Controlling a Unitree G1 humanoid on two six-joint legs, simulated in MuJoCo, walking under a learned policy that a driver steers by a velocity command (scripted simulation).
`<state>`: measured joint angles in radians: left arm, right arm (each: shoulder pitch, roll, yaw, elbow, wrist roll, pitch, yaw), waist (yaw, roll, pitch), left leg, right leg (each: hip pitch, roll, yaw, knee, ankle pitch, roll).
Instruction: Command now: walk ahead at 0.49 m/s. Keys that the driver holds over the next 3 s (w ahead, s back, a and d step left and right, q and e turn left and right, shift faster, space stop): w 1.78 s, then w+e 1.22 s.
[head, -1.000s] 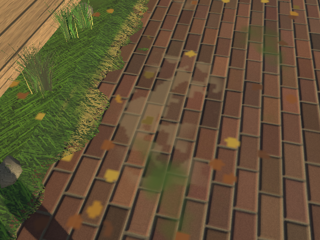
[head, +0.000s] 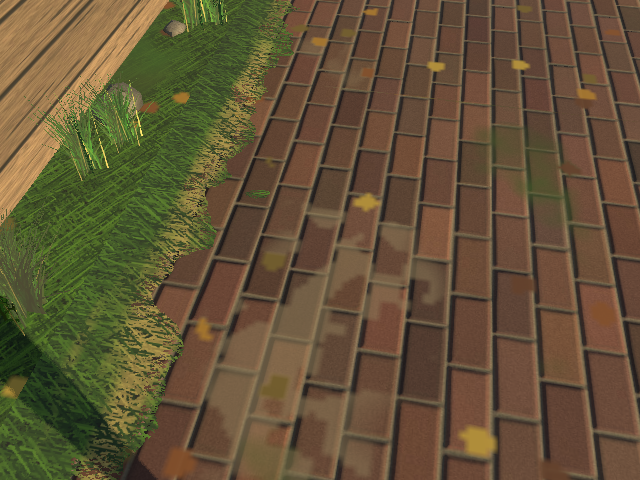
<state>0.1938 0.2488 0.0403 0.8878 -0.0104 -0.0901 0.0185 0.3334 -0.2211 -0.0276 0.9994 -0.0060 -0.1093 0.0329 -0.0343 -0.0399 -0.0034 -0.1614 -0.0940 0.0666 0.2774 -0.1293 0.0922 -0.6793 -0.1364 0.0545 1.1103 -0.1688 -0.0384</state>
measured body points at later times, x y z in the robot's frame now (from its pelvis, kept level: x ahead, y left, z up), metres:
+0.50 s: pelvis +0.28 -0.08 +0.00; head +0.29 -0.10 +0.45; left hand +0.32 +0.18 -0.13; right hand +0.37 -0.35 -0.14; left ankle +0.28 +0.08 -0.66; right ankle +0.30 -0.16 -0.74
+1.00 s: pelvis +0.55 -0.01 -0.01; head +0.57 +0.00 +0.44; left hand +0.58 +0.26 -0.15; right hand +0.66 -0.27 -0.13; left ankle +0.61 +0.07 -0.74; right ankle +0.46 -0.16 -0.65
